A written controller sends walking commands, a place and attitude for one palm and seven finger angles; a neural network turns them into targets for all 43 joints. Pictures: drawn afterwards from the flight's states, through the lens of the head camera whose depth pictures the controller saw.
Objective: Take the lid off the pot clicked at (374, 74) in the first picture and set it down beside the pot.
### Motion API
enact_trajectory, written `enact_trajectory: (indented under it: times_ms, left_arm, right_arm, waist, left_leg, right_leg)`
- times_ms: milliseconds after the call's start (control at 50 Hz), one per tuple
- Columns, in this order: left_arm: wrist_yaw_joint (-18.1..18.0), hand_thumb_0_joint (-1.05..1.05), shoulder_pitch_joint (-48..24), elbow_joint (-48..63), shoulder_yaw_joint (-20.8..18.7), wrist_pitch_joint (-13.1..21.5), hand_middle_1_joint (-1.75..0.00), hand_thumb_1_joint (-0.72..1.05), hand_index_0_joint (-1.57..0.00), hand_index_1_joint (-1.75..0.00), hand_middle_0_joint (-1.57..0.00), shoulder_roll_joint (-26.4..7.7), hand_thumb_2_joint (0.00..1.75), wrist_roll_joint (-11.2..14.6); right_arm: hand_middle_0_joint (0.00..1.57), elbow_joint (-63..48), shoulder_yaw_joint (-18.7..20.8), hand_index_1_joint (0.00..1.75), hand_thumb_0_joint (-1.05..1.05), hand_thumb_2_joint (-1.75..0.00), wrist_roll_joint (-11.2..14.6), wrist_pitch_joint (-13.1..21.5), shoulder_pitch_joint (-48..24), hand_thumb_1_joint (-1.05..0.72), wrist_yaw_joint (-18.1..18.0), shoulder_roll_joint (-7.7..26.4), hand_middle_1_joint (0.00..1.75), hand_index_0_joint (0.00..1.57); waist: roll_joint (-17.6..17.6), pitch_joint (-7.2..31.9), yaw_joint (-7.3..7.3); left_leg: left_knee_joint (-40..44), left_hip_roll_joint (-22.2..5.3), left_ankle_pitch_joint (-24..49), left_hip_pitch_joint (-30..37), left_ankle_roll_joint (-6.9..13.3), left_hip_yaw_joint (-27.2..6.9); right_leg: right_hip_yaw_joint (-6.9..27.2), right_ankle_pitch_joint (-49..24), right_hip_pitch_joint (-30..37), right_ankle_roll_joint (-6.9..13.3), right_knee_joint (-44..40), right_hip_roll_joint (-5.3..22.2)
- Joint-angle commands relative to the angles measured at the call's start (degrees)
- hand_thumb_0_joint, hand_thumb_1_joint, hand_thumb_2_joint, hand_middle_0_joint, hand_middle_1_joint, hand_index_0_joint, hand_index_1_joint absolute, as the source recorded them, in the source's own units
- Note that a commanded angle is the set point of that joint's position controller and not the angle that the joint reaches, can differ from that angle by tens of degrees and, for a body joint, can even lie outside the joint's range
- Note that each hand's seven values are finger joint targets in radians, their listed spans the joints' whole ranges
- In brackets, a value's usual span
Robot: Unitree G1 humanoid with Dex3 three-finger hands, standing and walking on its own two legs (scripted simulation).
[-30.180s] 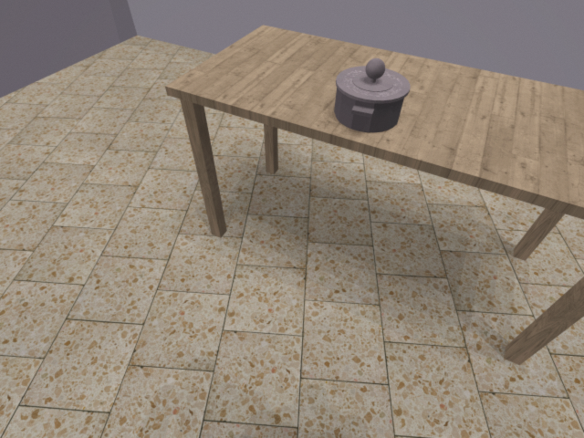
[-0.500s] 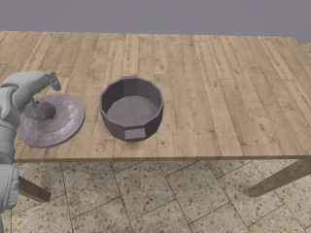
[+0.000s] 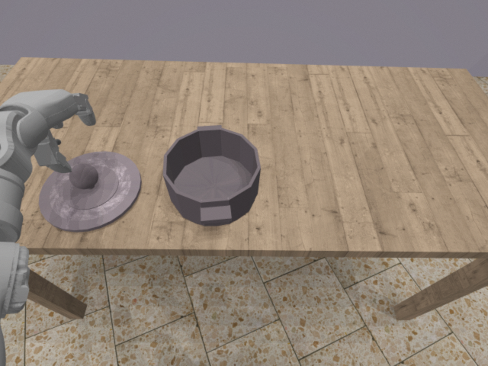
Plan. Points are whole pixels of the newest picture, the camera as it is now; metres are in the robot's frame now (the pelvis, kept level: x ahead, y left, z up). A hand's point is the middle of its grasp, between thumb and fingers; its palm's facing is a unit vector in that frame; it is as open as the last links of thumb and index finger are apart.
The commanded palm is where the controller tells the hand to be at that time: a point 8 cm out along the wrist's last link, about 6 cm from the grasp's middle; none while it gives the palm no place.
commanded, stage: raise the empty hand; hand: left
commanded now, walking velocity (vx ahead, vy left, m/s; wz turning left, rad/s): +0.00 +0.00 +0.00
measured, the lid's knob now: (84, 176) +0.45 +0.31 +0.01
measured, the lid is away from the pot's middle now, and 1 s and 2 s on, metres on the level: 0.25 0.25 0.25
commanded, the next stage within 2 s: draw the hand back to the body in 0.46 s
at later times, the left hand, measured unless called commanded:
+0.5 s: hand (37, 118) +0.44 +0.31 +0.16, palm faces -0.33 -0.07 -0.94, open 11.0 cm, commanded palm +0.44 +0.30 +0.22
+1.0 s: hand (34, 147) +0.39 +0.30 +0.15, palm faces -0.29 -0.04 -0.96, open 11.0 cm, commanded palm +0.37 +0.29 +0.21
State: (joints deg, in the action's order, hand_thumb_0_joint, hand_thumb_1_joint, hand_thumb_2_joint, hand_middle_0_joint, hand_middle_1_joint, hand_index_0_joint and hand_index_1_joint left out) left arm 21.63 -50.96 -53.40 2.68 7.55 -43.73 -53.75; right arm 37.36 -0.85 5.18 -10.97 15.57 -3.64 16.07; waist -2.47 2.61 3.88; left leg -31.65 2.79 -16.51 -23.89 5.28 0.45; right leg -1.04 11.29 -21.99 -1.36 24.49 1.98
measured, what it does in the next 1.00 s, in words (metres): stands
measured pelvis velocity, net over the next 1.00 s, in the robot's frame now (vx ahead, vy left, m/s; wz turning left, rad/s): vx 0.00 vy -0.01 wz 0.03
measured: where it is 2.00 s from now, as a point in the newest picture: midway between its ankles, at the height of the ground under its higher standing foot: outside the picture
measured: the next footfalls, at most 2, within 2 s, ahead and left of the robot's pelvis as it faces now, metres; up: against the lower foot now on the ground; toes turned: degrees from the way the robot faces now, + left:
none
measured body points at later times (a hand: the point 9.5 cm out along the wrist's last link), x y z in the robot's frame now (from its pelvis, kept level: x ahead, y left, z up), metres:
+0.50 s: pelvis +0.01 +0.00 +0.00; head +0.06 +0.00 +0.45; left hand +0.46 +0.31 +0.21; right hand +0.09 -0.27 -0.12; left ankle -0.01 +0.06 -0.73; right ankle +0.00 -0.17 -0.73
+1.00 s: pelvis +0.00 -0.01 +0.01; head +0.04 -0.02 +0.45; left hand +0.41 +0.30 +0.21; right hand +0.13 -0.26 -0.11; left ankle -0.01 +0.06 -0.73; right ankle +0.00 -0.17 -0.73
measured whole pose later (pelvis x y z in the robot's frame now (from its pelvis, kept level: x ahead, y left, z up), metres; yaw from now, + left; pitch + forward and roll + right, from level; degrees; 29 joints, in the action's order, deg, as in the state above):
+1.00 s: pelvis +0.00 -0.01 +0.01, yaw +2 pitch +6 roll -2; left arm 26.2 -37.7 -31.4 -1.2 3.8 -44.8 -49.4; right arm 33.8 -1.1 5.0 -12.1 12.1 -0.9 15.9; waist -3.7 1.7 1.8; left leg -27.4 3.3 -14.4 -19.0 4.7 -1.0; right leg -2.4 10.1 -16.8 -1.7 20.9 2.5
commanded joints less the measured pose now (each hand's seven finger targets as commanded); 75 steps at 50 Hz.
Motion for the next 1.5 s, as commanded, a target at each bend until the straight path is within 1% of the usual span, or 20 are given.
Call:
enact_trajectory:
  times_ms: [0, 40, 120, 220, 300, 380, 600, 760, 840, 920, 1020, 1040, 1100, 1140, 1200, 1260, 1280, 1320, 1360, 1480]
  left_arm:
    - [-1.88, 0.0, -28.79, 13.56, -6.46, -0.33, -0.86, -0.01, -0.35, -0.86, -0.35, -19.42, 0.65, 0.26]
    - [-1.72, 0.0, -27.47, 14.34, -8.53, -0.31, -0.86, -0.01, -0.35, -0.86, -0.35, -21.36, 0.65, 0.2]
    - [-0.27, 0.0, -25.32, 8.05, -5.68, -1.44, -0.86, -0.01, -0.35, -0.86, -0.35, -18.34, 0.65, 0.85]
    - [0.7, 0.0, -29.66, 18.18, -5.84, -1.74, -0.86, -0.01, -0.35, -0.86, -0.35, -19.38, 0.65, 0.63]
    - [1.42, 0.0, -27.75, 13.41, -8.55, -2.2, -0.86, -0.01, -0.35, -0.86, -0.35, -22.41, 0.65, 1.67]
    - [2.18, 0.0, -27.01, 10.73, -5.77, -3.27, -0.86, -0.01, -0.35, -0.86, -0.35, -19.39, 0.65, 1.03]
    - [2.87, 0.0, -28.15, 18.73, -7.39, -2.08, -0.86, -0.01, -0.35, -0.86, -0.35, -21.55, 0.65, 1.79]
    - [2.45, 0.0, -17.05, 23.21, -7.75, -2.89, -0.86, -0.01, -0.35, -0.86, -0.35, -18.01, 0.65, 3.13]
    - [2.27, 0.0, -14.72, 28.9, -12.44, -3.37, -0.86, -0.01, -0.35, -0.86, -0.35, -22.84, 0.65, 3.8]
    - [2.06, 0.0, -11.75, 35.34, -11.04, -3.85, -0.86, -0.01, -0.35, -0.86, -0.35, -19.71, 0.65, 4.56]
    - [2.68, 0.0, -4.1, 33.67, -11.82, -5.17, -0.86, -0.01, -0.35, -0.86, -0.35, -18.87, 0.65, 6.09]
    - [-7.2, 0.0, -7.74, 39.97, -15.02, -0.82, -0.86, -0.01, -0.35, -0.86, -0.35, 2.57, 0.65, 41.17]
    - [-17.36, 0.0, 1.81, 38.3, -14.41, 0.0, -0.86, -0.01, -0.35, -0.86, -0.35, 4.38, 0.65, 49.74]
    - [-21.9, 0.0, -2.36, 38.12, -21.72, -0.11, -0.86, -0.01, -0.35, -0.86, -0.35, -3.09, 0.65, 52.6]
    - [-26.36, 0.0, -7.89, 47.89, -30.45, 2.19, -0.81, 0.05, -0.34, -0.81, -0.34, -12.61, 0.67, 52.88]
    - [-27.23, 0.0, 3.93, 55.7, -25.59, 3.09, -0.77, 0.12, -0.33, -0.77, -0.33, -0.91, 0.69, 54.51]
    - [-27.24, 0.0, 9.3, 54.08, -24.3, 2.32, -0.76, 0.15, -0.32, -0.76, -0.32, 2.46, 0.7, 55.15]
    - [-27.02, 0.0, 19.81, 47.54, -23.58, 0.59, -0.73, 0.19, -0.32, -0.73, -0.32, 6.56, 0.71, 56.47]
    - [-26.87, 0.0, 22.67, 44.08, -25.95, -0.68, -0.7, 0.24, -0.31, -0.7, -0.31, 4.8, 0.72, 57.38]
    - [-27.68, 0.0, 18.08, 65.72, -30.4, 2.02, -0.62, 0.37, -0.29, -0.62, -0.29, -1.16, 0.76, 57.67]
  right_arm:
    - [0.2, -5.66, 2.98, 0.3, 0.0, -0.9, -0.51, 1.9, 1.38, -0.9, -0.49, 9.72, 0.3, 0.2]
    - [0.2, -5.96, 2.89, 0.3, 0.0, -0.9, -0.58, 1.97, 1.29, -0.9, -0.49, 9.38, 0.3, 0.2]
    - [0.2, -5.15, 2.65, 0.3, 0.0, -0.9, -0.23, 1.72, 1.03, -0.9, -0.13, 9.77, 0.3, 0.2]
    - [0.2, -6.25, 3.15, 0.3, 0.0, -0.9, -0.55, 1.72, 0.57, -0.9, 0.3, 9.45, 0.3, 0.2]
    - [0.2, -5.79, 2.76, 0.3, 0.0, -0.9, -0.36, 1.69, 0.75, -0.9, 0.06, 10.07, 0.3, 0.2]
    - [0.2, -5.83, 2.54, 0.3, 0.0, -0.9, -0.14, 1.73, -0.03, -0.9, 0.43, 9.67, 0.3, 0.2]
    - [0.2, -7.09, 2.84, 0.3, 0.0, -0.9, -0.39, 0.98, -1.29, -0.9, 0.76, 9.78, 0.3, 0.2]
    - [0.2, -9.04, 2.44, 0.3, 0.0, -0.9, -0.34, 0.58, -4.02, -0.9, 1.94, 8.55, 0.3, 0.2]
    - [0.2, -10.29, 2.32, 0.3, 0.0, -0.9, -0.34, 0.64, -4.92, -0.9, 2.17, 8.85, 0.3, 0.2]
    - [0.2, -11.12, 2.36, 0.3, 0.0, -0.9, -0.6, 1.15, -6.21, -0.9, 2.6, 8.11, 0.3, 0.2]
    - [0.2, -11.51, 1.76, 0.3, 0.0, -0.9, -0.24, 1.14, -7.89, -0.9, 2.94, 8.37, 0.3, 0.2]
    - [0.2, -14.29, 1.6, 0.3, 0.0, -0.9, 0.07, 4.62, -0.02, -0.9, 1.31, 3.53, 0.3, 0.2]
    - [0.2, -12.87, 0.22, 0.3, 0.0, -0.9, -0.39, 8.77, -6.1, -0.9, -0.75, 6.01, 0.3, 0.2]
    - [0.2, -9.99, -0.07, 0.3, 0.0, -0.9, -1.05, 9.98, -5.43, -0.9, -1.81, 7.13, 0.3, 0.2]
    - [0.2, -8.03, -0.61, 0.3, 0.0, -0.9, -2.24, 12.39, -5.66, -0.9, -2.37, 7.08, 0.3, 0.2]
    - [0.2, -9.18, -0.48, 0.3, 0.0, -0.9, -2.81, 15.94, -6.94, -0.9, -1.34, 4.62, 0.3, 0.2]
    - [0.2, -8.61, -0.05, 0.3, 0.0, -0.9, -2.96, 16.37, -6.39, -0.9, -0.75, 4.69, 0.3, 0.2]
    - [0.2, -7.88, 0.56, 0.3, 0.0, -0.9, -3.04, 15.96, -5.69, -0.9, 0.05, 5.51, 0.3, 0.2]
    - [0.2, -7.35, 1.23, 0.3, 0.0, -0.9, -2.5, 14.79, -5.83, -0.9, -0.09, 6.54, 0.3, 0.2]
    - [0.2, -8.46, 1.09, 0.3, 0.0, -0.9, -2.32, 16.79, -8.93, -0.9, -0.03, 5.66, 0.3, 0.2]
  waist:
    - [-4.77, 22.24, 0.46]
    - [-5.22, 24.38, -0.07]
    - [-2.97, 18.12, 0.57]
    - [-7.04, 24.13, 0.65]
    - [-3.16, 21.75, 0.2]
    - [-1.97, 19.57, 0.19]
    - [-5.61, 22.91, -0.07]
    - [-5.42, 20.53, -0.96]
    - [-3.69, 23.03, -2.07]
    - [-7.05, 23.0, -1.99]
    - [-2.64, 18.29, -2.75]
    - [0.53, 13.77, 0.24]
    - [4.68, 8.63, -1.36]
    - [4.31, 8.23, -2.21]
    - [-8.51, 13.1, -3.45]
    - [-19.61, 16.25, -4.46]
    - [-17.33, 14.06, -4.41]
    - [-3.54, 8.05, -4.14]
    - [4.47, 4.64, -3.91]
    - [-7.47, 16.24, -5.14]
  left_leg:
    - [3.65, -2.71, 27.17, 18.07, -1.95, -4.32]
    - [3.5, -2.5, 29.96, 18.88, -1.85, -4.58]
    - [4.55, -2.78, 25.35, 15.06, -1.77, -3.67]
    - [3.55, -2.73, 34.14, 21.5, -2.26, -5.04]
    - [4.53, -2.27, 30.35, 17.79, -1.55, -4.23]
    - [4.9, -2.3, 28.42, 16.36, -1.64, -4.0]
    - [4.42, -2.35, 31.17, 19.38, -1.78, -4.41]
    - [4.5, -2.61, 33.97, 19.25, -1.97, -5.06]
    - [4.96, -2.27, 33.27, 19.05, -1.56, -5.22]
    - [5.12, -2.72, 37.4, 22.49, -2.28, -6.26]
    - [6.25, -2.11, 28.48, 17.17, -1.84, -4.8]
    - [7.17, -6.05, 19.38, 25.88, -3.86, -4.97]
    - [12.94, -8.74, 1.84, 24.44, -3.72, -8.97]
    - [12.5, -6.8, 3.29, 19.74, -3.01, -6.02]
    - [11.25, -5.71, 13.52, 22.26, -4.53, -4.68]
    - [9.02, -6.37, 31.45, 28.65, -7.18, -5.01]
    - [8.27, -6.64, 33.05, 28.34, -6.94, -4.54]
    - [8.67, -6.45, 28.36, 21.4, -4.91, -2.9]
    - [9.1, -5.98, 19.4, 16.11, -3.65, -1.37]
    - [7.3, -4.67, 30.98, 24.86, -3.19, -1.28]
  right_leg:
    - [-2.07, -11.47, 4.45, 4.44, -1.2, -3.06]
    - [-2.08, -13.38, 6.5, 4.3, -1.02, -3.16]
    - [-2.55, -11.64, 4.92, 4.07, -1.76, -3.09]
    - [-2.28, -13.97, 5.3, 4.08, -1.97, -3.42]
    - [-2.4, -14.95, 7.68, 4.1, -2.42, -2.99]
    - [-2.7, -13.97, 7.04, 3.94, -2.38, -3.18]
    - [-2.52, -13.93, 6.72, 4.09, -2.34, -2.95]
    - [-2.87, -13.82, 7.1, 3.88, -2.4, -2.99]
    - [-2.66, -15.24, 10.99, 3.93, -2.11, -2.69]
    - [-2.84, -13.89, 9.16, 3.8, -2.77, -2.84]
    - [-2.8, -12.91, 11.27, 3.82, -2.9, -2.45]
    - [-4.1, -6.83, 6.75, 5.11, -3.06, -1.99]
    - [-2.15, 0.82, 6.14, 4.68, -4.2, -1.47]
    - [-1.24, -2.13, 10.83, 4.59, -5.2, -1.24]
    - [-1.19, -7.46, 15.88, 4.97, -4.38, -0.47]
    - [-2.0, -12.8, 16.74, 5.05, -3.16, -0.92]
    - [-2.18, -13.61, 16.01, 4.95, -3.49, -1.11]
    - [-2.48, -15.62, 17.13, 4.45, -4.07, -1.66]
    - [-2.61, -15.44, 17.48, 4.09, -3.49, -1.47]
    - [-1.22, -23.76, 22.81, 3.9, -2.91, -0.64]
